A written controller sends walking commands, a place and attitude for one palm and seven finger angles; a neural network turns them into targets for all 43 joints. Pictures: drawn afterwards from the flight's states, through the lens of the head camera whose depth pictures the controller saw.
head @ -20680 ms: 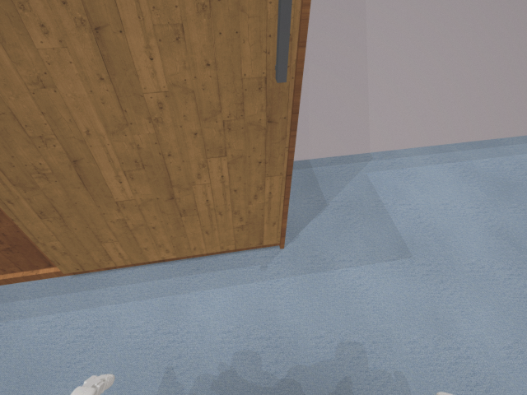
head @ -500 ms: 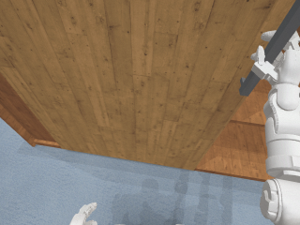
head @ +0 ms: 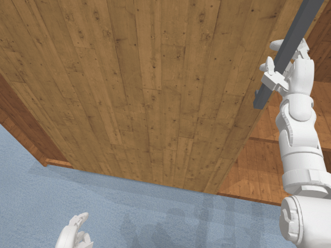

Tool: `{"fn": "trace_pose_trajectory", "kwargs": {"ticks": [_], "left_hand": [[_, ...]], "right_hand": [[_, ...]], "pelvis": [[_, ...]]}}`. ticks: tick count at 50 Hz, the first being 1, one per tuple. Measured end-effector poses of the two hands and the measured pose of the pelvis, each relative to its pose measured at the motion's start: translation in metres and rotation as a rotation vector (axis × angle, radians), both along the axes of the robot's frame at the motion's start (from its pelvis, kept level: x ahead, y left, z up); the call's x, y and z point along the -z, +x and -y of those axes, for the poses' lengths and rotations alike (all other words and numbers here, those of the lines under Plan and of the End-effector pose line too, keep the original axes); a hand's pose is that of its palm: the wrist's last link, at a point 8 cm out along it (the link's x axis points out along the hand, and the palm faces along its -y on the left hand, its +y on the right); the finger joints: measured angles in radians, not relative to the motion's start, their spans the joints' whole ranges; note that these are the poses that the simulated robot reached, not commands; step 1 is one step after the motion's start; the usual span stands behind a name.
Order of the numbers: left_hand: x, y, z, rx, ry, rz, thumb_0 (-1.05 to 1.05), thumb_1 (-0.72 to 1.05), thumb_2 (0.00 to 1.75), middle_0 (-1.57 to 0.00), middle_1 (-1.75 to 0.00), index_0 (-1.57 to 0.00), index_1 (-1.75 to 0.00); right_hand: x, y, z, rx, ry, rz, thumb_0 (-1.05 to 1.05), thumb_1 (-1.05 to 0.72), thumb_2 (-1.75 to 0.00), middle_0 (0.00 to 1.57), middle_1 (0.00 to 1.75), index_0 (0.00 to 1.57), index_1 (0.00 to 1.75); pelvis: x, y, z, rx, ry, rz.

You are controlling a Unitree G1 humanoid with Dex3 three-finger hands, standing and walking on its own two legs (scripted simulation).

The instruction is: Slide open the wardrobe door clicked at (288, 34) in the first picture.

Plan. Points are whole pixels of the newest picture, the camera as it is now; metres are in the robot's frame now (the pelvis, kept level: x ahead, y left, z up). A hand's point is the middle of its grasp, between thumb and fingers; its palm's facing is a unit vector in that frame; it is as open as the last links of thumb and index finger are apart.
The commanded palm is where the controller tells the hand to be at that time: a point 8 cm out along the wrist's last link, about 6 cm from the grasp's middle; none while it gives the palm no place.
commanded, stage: stop walking and hold the door there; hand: right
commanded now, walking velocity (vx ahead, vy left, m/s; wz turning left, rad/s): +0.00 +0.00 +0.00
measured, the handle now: (282, 50) +0.49 -0.22 +0.24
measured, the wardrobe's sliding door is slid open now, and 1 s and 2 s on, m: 0.66 0.66 0.66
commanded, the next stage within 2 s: loosen the grip on the handle in 0.06 s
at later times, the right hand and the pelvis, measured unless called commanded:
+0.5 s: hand (275, 74) +0.44 -0.20 +0.21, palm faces +0.29 +0.95 -0.12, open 12.0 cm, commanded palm +0.42 -0.23 +0.19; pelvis -0.03 +0.01 -0.01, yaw +0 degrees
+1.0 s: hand (271, 76) +0.45 -0.20 +0.20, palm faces +0.22 +0.97 -0.09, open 14.6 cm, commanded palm +0.41 -0.26 +0.19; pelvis +0.01 +0.00 +0.00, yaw +2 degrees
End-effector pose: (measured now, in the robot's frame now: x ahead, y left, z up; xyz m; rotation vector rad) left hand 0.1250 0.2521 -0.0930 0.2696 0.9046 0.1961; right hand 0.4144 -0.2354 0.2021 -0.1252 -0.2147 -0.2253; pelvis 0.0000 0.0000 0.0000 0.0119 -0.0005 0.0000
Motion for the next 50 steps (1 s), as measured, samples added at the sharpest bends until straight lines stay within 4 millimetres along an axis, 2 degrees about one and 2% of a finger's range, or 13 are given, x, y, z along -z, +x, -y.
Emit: {"fn": "trace_pose_trajectory", "kwargs": {"ticks": [8, 11, 15, 19, 24, 28, 32, 35, 38, 50], "left_hand": [[0.017, -0.019, 0.014, -0.006, -0.053, -0.073, 0.01, 0.90, 0.90, -0.21, -0.30, -0.20, -0.30], [0.014, -0.024, 0.012, -0.005, -0.070, -0.042, 0.01, 0.90, 0.90, -0.21, -0.30, -0.20, -0.30], [0.005, -0.033, 0.000, -0.007, -0.058, 0.026, 0.01, 0.90, 0.90, -0.21, -0.30, -0.21, -0.30], [0.002, -0.048, -0.016, -0.019, -0.038, 0.069, 0.01, 0.90, 0.90, -0.21, -0.30, -0.20, -0.30], [0.004, -0.075, -0.032, -0.034, 0.001, 0.023, 0.01, 0.90, 0.90, -0.21, -0.30, -0.20, -0.30], [0.005, -0.095, -0.039, -0.064, 0.026, -0.032, 0.01, 0.90, 0.90, -0.21, -0.30, -0.20, -0.30], [0.005, -0.104, -0.038, -0.114, 0.034, -0.050, 0.01, 0.90, 0.90, -0.21, -0.30, -0.20, -0.30], [0.006, -0.100, -0.032, -0.122, 0.021, -0.048, 0.01, 0.90, 0.90, -0.20, -0.30, -0.20, -0.30], [0.007, -0.088, -0.023, -0.115, 0.001, -0.031, 0.01, 0.90, 0.90, -0.20, -0.30, -0.20, -0.30], [-0.002, -0.013, 0.008, -0.021, -0.039, 0.079, 0.01, 0.90, 0.90, -0.21, -0.30, -0.20, -0.30]], "right_hand": [[-0.001, -0.001, -0.001, 0.012, -0.016, -0.018, -0.06, -0.74, -0.76, 0.46, 1.41, 0.25, 1.40], [-0.006, 0.006, 0.006, -0.005, -0.055, -0.069, -0.07, -0.65, -0.76, 0.47, 1.41, 0.28, 1.40], [-0.009, -0.002, 0.014, 0.013, 0.109, -0.077, -0.02, -0.51, -0.72, 0.50, 1.41, 0.35, 1.40], [-0.011, -0.008, 0.012, 0.071, 0.046, -0.066, 0.00, -0.29, -0.62, 0.47, 1.38, 0.32, 1.37], [-0.008, -0.008, 0.012, 0.070, -0.018, -0.015, 0.00, 0.09, -0.43, 0.44, 1.36, 0.27, 1.33], [-0.001, -0.002, 0.005, 0.004, -0.018, -0.016, 0.00, 0.32, -0.32, 0.41, 1.34, 0.28, 1.31], [0.003, 0.004, 0.004, -0.019, 0.000, -0.014, -0.01, 0.45, -0.26, 0.40, 1.31, 0.30, 1.27], [0.004, 0.003, 0.006, -0.019, 0.006, -0.005, -0.01, 0.50, -0.23, 0.43, 1.29, 0.30, 1.24], [0.005, 0.002, 0.006, -0.019, 0.006, 0.002, -0.01, 0.53, -0.22, 0.43, 1.26, 0.29, 1.21], [0.006, 0.002, 0.012, -0.020, 0.011, 0.008, -0.01, 0.55, -0.20, 0.46, 1.24, 0.27, 1.16]], "pelvis": [[0.000, 0.001, -0.001, -0.001, -0.002, -0.003], [0.000, -0.003, -0.004, 0.000, -0.012, -0.020], [0.001, -0.009, -0.009, 0.011, -0.017, -0.035], [0.004, -0.019, -0.011, 0.010, -0.016, -0.030], [0.008, -0.029, -0.014, 0.002, -0.020, -0.050], [0.009, -0.029, -0.014, -0.009, -0.017, -0.062], [0.007, -0.022, -0.012, -0.031, -0.014, -0.063], [0.005, -0.015, -0.008, -0.039, -0.013, -0.055], [0.004, -0.009, -0.005, -0.043, -0.012, -0.049], [0.002, 0.009, 0.004, -0.035, -0.010, -0.059]]}}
